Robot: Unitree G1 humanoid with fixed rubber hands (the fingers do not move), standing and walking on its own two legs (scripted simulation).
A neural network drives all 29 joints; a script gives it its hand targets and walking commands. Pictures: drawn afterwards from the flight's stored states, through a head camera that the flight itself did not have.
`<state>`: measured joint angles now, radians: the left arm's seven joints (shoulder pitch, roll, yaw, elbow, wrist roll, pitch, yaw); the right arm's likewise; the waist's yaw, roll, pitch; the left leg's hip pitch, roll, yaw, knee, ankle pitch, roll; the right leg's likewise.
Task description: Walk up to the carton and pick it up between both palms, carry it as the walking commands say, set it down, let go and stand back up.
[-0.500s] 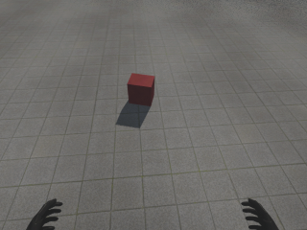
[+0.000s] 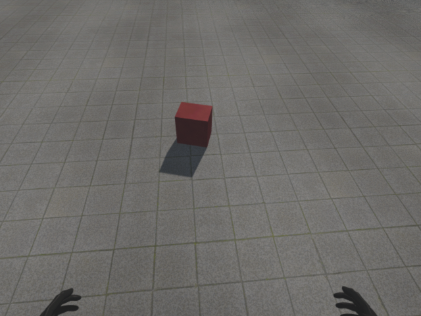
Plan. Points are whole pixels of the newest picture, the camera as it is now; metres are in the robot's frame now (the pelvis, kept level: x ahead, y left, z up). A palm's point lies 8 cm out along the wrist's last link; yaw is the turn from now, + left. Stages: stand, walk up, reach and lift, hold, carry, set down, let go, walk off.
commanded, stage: stand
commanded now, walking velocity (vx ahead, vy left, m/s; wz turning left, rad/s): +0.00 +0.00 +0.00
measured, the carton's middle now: (194, 124) +1.38 +0.08 -0.65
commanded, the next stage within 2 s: walk up in 1.74 s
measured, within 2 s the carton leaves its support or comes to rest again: neither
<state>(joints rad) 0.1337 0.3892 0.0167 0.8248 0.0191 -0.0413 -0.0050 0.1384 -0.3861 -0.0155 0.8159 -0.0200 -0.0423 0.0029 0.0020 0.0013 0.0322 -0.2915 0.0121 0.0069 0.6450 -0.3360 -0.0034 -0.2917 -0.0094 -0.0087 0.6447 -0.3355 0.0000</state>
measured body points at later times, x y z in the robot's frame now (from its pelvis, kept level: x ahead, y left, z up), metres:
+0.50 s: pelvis +0.00 +0.00 +0.02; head +0.00 +0.00 +0.47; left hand +0.12 +0.31 -0.09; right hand +0.12 -0.31 -0.09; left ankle +0.01 +0.12 -0.72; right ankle +0.01 -0.12 -0.72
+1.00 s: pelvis +0.00 +0.00 +0.02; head +0.00 +0.00 +0.47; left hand +0.11 +0.32 -0.09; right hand +0.11 -0.32 -0.09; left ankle +0.01 +0.12 -0.72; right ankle +0.01 -0.12 -0.72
